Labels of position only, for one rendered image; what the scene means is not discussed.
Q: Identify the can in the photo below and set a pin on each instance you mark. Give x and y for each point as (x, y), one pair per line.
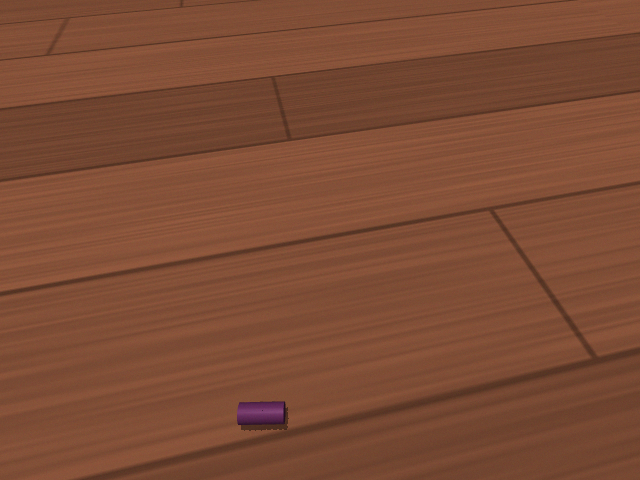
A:
(261, 413)

